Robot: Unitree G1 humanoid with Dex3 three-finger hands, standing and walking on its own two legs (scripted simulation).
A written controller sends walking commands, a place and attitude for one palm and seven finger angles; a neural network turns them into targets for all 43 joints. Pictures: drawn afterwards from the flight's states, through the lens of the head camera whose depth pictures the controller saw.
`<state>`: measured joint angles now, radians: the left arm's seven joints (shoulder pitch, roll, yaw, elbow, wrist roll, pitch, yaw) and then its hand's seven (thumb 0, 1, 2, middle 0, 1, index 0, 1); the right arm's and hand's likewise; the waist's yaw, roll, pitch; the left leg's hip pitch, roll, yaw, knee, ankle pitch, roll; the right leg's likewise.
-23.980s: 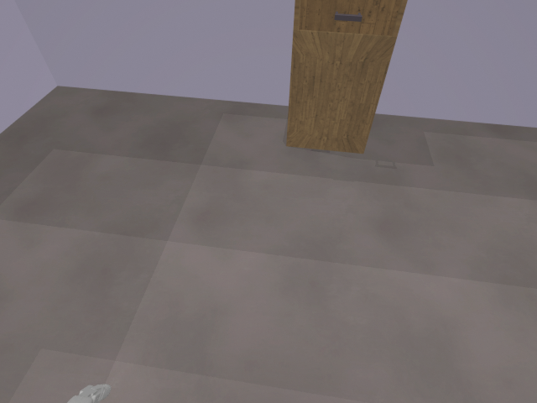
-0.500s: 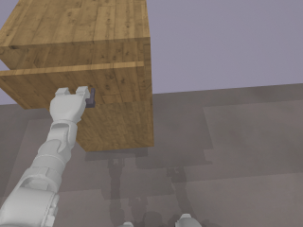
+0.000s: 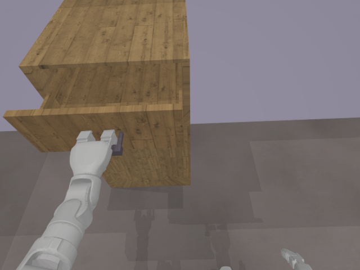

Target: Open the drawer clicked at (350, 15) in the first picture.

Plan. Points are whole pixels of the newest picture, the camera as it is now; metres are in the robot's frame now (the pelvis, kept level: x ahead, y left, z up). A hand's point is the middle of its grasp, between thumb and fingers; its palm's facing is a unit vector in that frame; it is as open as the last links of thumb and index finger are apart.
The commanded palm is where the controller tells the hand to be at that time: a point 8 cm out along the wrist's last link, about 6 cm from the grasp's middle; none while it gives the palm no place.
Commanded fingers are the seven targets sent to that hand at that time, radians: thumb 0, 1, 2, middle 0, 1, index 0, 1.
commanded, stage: pull the drawer open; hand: left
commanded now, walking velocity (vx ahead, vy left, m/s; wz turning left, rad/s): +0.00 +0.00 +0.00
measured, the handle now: (100, 143) +0.40 +0.23 +0.02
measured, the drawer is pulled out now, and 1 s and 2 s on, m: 0.17 0.29 0.30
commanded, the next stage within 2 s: open the thumb to release the handle in 1.38 s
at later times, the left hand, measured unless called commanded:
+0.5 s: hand (96, 187) +0.30 +0.22 -0.01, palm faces +0.01 -0.03 -1.00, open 5.2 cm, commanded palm +0.26 +0.22 +0.04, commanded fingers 0.00 0.90 0.90 -0.40 -1.35 -0.40 -1.35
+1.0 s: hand (90, 214) +0.24 +0.21 -0.01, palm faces +0.02 -0.04 -1.00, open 5.3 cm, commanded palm +0.20 +0.22 +0.04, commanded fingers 0.00 0.90 0.90 -0.40 -1.35 -0.40 -1.35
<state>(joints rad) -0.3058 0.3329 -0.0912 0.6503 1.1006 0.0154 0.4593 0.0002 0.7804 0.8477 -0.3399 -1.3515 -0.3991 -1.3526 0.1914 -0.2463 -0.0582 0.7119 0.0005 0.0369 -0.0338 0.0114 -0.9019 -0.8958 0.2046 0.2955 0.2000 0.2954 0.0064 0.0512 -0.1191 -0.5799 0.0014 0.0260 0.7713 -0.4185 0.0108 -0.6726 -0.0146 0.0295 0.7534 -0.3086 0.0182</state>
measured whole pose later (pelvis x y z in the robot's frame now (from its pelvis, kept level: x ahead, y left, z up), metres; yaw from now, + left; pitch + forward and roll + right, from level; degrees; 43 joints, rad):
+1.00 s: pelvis +0.00 -0.02 +0.00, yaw +0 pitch +9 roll +1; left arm 0.20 0.31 -0.10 0.17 1.11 0.04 0.45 0.00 0.77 0.85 -0.32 -1.35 -0.41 -1.35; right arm 0.10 -0.23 -0.03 0.66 -0.02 0.02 -0.04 0.01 -0.90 -0.90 0.20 0.30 0.20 0.30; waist 0.07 0.05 -0.10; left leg -0.49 0.01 0.02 0.77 -0.43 -0.01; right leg -0.60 -0.01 0.02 0.79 -0.34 -0.01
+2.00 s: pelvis +0.00 -0.02 +0.00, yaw +0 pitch +9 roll +1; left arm 0.24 0.31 -0.11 0.12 1.10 0.05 0.45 0.00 -0.27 0.40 -0.32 -1.26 -0.34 -1.24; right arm 0.08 -0.22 -0.01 0.66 -0.03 0.03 -0.05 0.01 -0.90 -0.90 0.21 0.30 0.20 0.30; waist 0.07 0.04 -0.09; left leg -0.50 0.01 0.01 0.79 -0.45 -0.02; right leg -0.61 -0.01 0.02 0.81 -0.36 -0.01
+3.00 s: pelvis -0.01 -0.02 +0.02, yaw +1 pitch +2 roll +1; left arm 0.13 0.38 -0.16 0.04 1.02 0.09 0.27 0.00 -0.49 0.30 -0.34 -1.21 -0.40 -1.24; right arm 0.07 -0.23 0.00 0.68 -0.01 0.03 -0.07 0.02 -0.90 -0.90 0.20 0.30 0.20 0.30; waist 0.10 0.08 -0.03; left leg -0.27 0.00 0.01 0.58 -0.33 -0.01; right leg -0.38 -0.02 0.01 0.61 -0.26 0.00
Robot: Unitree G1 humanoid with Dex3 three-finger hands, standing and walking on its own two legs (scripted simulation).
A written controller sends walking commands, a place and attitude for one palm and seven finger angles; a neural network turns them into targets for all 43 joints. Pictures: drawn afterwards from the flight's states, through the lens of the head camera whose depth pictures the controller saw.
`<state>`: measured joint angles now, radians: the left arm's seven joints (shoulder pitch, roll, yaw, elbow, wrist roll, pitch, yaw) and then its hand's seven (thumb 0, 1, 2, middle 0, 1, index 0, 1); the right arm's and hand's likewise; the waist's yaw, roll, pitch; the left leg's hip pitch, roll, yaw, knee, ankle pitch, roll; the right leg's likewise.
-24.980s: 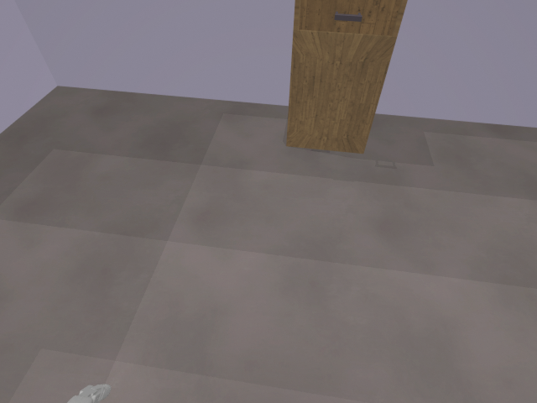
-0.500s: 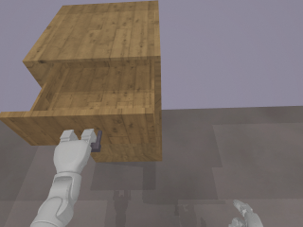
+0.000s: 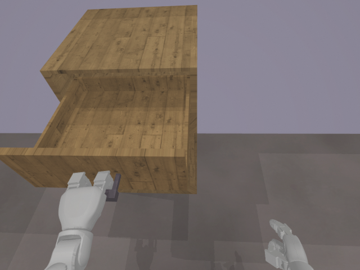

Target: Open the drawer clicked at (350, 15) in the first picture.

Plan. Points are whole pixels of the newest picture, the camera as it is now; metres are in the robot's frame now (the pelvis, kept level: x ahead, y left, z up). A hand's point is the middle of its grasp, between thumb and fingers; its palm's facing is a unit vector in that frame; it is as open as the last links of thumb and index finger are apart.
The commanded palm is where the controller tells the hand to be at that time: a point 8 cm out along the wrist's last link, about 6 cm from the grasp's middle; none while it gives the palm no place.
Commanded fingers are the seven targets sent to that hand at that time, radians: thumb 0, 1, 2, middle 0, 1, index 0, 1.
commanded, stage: pull the drawer open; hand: left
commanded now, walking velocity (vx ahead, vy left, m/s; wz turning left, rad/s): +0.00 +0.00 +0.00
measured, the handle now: (94, 186) +0.28 +0.24 +0.02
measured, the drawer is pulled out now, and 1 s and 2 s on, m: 0.29 0.30 0.30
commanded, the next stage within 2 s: open the thumb to release the handle in 0.38 s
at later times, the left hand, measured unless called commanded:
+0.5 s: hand (93, 215) +0.23 +0.23 -0.01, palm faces +0.03 -0.06 -1.00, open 5.3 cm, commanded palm +0.20 +0.24 +0.04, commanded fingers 0.00 0.76 0.84 -0.39 -1.34 -0.39 -1.34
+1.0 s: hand (94, 213) +0.23 +0.23 -0.01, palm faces +0.02 -0.05 -1.00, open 12.4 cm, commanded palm +0.20 +0.24 +0.04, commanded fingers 0.00 -0.50 0.30 -0.30 -1.20 -0.30 -1.20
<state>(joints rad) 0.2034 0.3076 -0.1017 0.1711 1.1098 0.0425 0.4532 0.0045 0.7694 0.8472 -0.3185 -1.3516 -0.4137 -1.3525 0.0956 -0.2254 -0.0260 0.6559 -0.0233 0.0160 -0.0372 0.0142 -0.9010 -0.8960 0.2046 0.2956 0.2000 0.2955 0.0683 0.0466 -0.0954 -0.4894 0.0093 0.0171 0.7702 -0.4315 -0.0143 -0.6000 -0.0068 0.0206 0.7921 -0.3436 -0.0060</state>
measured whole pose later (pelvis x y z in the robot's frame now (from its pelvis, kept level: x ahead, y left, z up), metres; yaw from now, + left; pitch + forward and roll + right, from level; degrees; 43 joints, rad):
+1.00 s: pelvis +0.00 +0.00 +0.00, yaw +0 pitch +9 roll +1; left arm 0.24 0.31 -0.11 0.12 1.10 0.05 0.45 0.00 -0.27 0.40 -0.32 -1.26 -0.34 -1.24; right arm 0.08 -0.22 -0.01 0.66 -0.03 0.03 -0.05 0.01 -0.90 -0.90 0.21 0.30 0.20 0.30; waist 0.07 0.04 -0.09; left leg -0.50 0.01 0.01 0.79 -0.45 -0.02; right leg -0.61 -0.01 0.02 0.81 -0.36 -0.01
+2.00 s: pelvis -0.01 +0.00 +0.02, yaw +1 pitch +2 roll +1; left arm 0.13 0.38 -0.16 0.04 1.02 0.09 0.27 0.00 -0.49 0.30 -0.34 -1.21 -0.40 -1.24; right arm 0.07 -0.23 0.00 0.68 -0.01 0.03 -0.07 0.02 -0.90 -0.90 0.20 0.30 0.20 0.30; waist 0.10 0.08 -0.03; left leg -0.27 0.00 0.01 0.58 -0.33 -0.01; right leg -0.38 -0.02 0.01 0.61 -0.26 0.00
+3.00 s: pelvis +0.00 +0.01 +0.04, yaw +1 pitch -2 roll +0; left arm 0.20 0.49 -0.03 -0.31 0.90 0.10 0.05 0.00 -0.49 0.30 -0.32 -1.20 -0.32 -1.20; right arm 0.06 -0.24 0.03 0.68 0.00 0.09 0.00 0.02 -0.90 -0.90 0.20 0.30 0.20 0.30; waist 0.13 0.12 0.01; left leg -0.09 0.00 0.00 0.39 -0.26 -0.01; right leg -0.20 -0.01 0.01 0.42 -0.19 0.00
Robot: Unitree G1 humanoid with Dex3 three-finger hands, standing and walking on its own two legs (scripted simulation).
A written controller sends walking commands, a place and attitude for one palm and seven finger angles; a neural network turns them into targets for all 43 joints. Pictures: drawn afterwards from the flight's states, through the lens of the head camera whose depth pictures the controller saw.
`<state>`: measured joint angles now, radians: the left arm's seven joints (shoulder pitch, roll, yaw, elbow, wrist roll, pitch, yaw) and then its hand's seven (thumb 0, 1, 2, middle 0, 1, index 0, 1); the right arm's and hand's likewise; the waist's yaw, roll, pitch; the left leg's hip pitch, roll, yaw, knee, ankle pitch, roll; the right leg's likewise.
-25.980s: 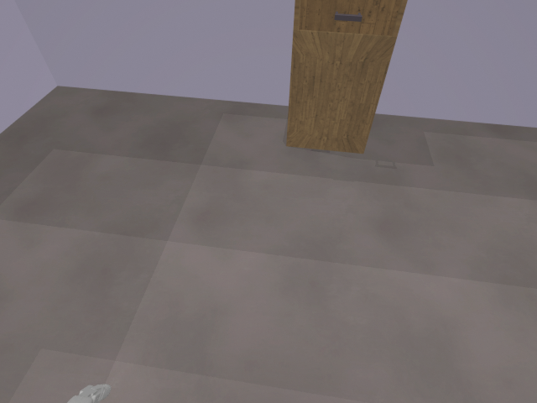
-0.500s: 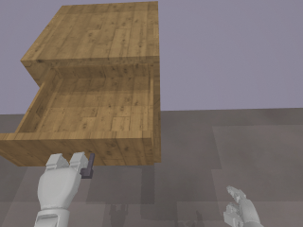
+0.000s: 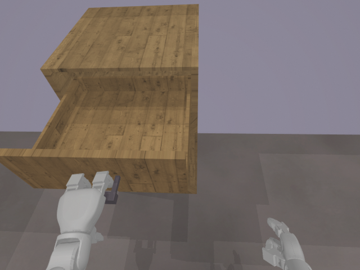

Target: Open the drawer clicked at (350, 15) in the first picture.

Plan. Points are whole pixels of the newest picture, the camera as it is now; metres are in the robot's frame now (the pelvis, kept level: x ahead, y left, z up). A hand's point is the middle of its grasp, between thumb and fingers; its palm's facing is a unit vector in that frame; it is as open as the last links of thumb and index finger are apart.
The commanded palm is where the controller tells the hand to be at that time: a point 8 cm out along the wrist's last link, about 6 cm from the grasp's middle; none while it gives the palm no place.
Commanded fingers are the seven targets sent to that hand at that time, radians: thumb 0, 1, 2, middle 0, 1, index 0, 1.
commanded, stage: lift the hand off the handle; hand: left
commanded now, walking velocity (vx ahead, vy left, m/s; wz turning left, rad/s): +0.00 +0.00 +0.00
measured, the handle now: (93, 188) +0.27 +0.24 +0.02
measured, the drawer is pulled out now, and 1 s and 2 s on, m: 0.30 0.30 0.30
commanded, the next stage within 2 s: draw the hand back to the body in 1.68 s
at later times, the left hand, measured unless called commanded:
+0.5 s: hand (93, 211) +0.23 +0.23 +0.00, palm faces +0.02 -0.03 -1.00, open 13.6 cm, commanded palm +0.21 +0.23 +0.06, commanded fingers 0.00 -0.50 0.30 -0.30 -1.20 -0.30 -1.20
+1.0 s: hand (84, 197) +0.24 +0.23 +0.06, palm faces +0.04 -0.06 -1.00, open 13.4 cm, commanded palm +0.21 +0.23 +0.13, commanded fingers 0.00 -0.50 0.30 -0.30 -1.20 -0.30 -1.20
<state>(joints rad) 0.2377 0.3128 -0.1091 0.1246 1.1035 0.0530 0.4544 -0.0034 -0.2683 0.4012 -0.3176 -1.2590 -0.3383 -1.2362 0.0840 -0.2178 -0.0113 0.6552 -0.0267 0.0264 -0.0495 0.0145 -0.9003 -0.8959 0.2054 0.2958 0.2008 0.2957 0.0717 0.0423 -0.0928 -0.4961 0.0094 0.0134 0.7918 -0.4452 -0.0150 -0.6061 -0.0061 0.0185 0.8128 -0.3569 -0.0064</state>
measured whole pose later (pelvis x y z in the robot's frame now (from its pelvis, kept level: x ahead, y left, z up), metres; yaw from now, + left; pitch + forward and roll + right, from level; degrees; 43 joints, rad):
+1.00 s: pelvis -0.01 +0.00 +0.02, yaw +0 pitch +2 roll +1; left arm 0.13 0.38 -0.16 0.04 1.02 0.09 0.27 0.00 -0.49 0.30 -0.34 -1.21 -0.40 -1.24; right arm 0.07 -0.23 0.00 0.68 -0.01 0.03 -0.07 0.02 -0.90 -0.90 0.20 0.30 0.20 0.30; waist 0.10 0.08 -0.03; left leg -0.27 0.00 0.01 0.58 -0.33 -0.01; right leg -0.38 -0.02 0.01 0.61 -0.26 0.00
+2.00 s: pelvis +0.00 +0.01 +0.04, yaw +0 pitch -2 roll +0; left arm 0.20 0.49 -0.03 -0.31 0.90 0.10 0.05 0.00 -0.49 0.30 -0.32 -1.20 -0.32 -1.20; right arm 0.06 -0.24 0.03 0.68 0.00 0.09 0.00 0.02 -0.90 -0.90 0.20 0.30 0.20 0.30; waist 0.13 0.12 0.01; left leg -0.09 0.00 0.00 0.39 -0.26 -0.01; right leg -0.20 -0.01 0.01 0.42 -0.19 0.00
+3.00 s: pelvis +0.02 +0.01 +0.04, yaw +0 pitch -3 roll -1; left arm 0.52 0.33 0.27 -0.49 -0.02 -0.12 0.09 0.00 0.28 0.64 -0.25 -0.70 -0.25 -0.70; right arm 0.18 -0.22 0.02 0.66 -0.02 -0.17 -0.08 0.02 -0.90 -0.90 0.21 0.30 0.20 0.30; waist 0.07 0.06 0.04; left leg -0.05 0.02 0.00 0.41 -0.30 -0.01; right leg -0.13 0.01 0.00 0.39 -0.20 0.01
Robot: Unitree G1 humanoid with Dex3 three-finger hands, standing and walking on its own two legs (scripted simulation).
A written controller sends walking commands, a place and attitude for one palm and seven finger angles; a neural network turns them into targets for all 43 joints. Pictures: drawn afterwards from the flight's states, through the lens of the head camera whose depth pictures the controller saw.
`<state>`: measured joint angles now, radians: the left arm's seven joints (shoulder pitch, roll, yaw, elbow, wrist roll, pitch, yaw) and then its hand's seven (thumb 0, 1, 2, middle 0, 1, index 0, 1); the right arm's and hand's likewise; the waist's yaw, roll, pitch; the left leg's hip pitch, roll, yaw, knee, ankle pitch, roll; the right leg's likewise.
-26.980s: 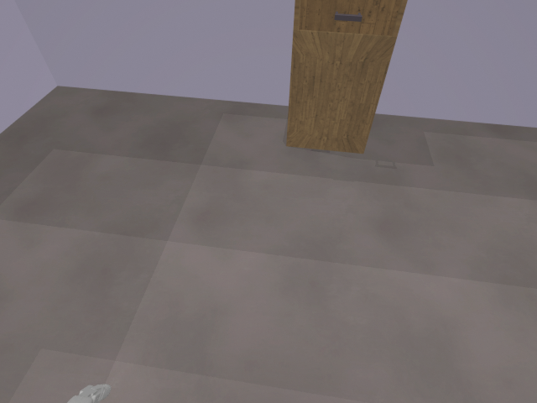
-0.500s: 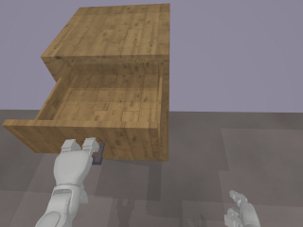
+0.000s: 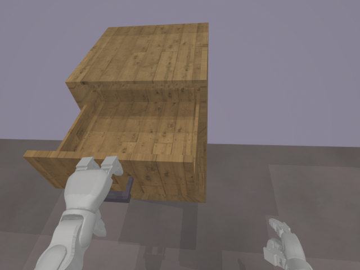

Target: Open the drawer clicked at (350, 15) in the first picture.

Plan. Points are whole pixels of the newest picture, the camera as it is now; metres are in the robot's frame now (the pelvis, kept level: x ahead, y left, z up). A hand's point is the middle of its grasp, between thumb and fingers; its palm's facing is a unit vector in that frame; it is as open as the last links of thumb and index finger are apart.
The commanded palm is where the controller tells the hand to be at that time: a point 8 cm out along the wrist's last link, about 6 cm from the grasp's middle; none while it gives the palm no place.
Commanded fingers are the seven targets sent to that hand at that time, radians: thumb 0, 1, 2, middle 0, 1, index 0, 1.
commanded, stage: lift the hand off the handle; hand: left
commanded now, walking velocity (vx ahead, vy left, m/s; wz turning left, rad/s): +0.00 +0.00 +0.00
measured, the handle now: (109, 188) +0.29 +0.24 +0.00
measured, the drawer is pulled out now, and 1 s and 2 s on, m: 0.30 0.30 0.30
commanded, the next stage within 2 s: draw the hand back to the body in 0.68 s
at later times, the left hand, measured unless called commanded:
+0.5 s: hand (86, 168) +0.26 +0.23 +0.13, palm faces +0.13 -0.06 -0.99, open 13.8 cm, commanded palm +0.22 +0.23 +0.18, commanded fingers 0.00 -0.50 0.30 -0.30 -1.20 -0.30 -1.20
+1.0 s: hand (72, 173) +0.24 +0.24 +0.14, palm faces +0.13 -0.06 -0.99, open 13.8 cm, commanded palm +0.21 +0.24 +0.19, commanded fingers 0.00 -0.50 0.30 -0.30 -1.20 -0.30 -1.20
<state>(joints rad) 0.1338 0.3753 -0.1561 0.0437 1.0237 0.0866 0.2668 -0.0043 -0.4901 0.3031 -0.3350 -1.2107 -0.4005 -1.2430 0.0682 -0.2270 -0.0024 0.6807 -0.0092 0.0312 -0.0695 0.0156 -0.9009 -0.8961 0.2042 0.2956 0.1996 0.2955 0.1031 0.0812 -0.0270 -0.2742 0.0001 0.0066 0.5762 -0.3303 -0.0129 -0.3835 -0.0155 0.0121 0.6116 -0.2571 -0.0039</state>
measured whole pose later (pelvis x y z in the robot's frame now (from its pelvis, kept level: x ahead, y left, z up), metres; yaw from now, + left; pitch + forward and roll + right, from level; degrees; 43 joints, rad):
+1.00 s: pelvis +0.01 +0.01 +0.01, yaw +0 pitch -2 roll +0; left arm 0.20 0.49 -0.03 -0.31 0.90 0.10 0.05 0.00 -0.49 0.30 -0.32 -1.20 -0.32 -1.20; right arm 0.06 -0.24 0.03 0.68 0.00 0.09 0.00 0.02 -0.90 -0.90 0.20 0.30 0.20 0.30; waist 0.13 0.12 0.01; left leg -0.09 0.00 0.00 0.39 -0.26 -0.01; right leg -0.20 -0.01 0.01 0.42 -0.19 0.00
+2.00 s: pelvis +0.03 +0.01 +0.01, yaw +0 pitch -3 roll -1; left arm 0.52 0.33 0.27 -0.49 -0.02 -0.12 0.09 0.00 0.28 0.64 -0.25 -0.70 -0.25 -0.70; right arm 0.18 -0.22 0.02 0.66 -0.02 -0.17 -0.08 0.02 -0.90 -0.90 0.21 0.30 0.20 0.30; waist 0.07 0.06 0.04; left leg -0.05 0.02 0.00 0.41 -0.30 -0.01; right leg -0.13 0.01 0.00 0.39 -0.20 0.01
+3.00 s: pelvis -0.04 +0.02 +0.00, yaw +0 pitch +0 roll +0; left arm 0.64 0.40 0.38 -0.62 0.01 -0.19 0.17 0.01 0.89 0.90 -0.21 -0.30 -0.21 -0.30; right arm 0.23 -0.19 0.00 0.54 -0.03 -0.11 -0.09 0.02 -0.90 -0.90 0.21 0.30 0.20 0.30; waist -0.01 -0.06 0.00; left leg -0.33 -0.01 0.01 0.61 -0.29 0.01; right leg -0.40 -0.03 0.01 0.57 -0.18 0.02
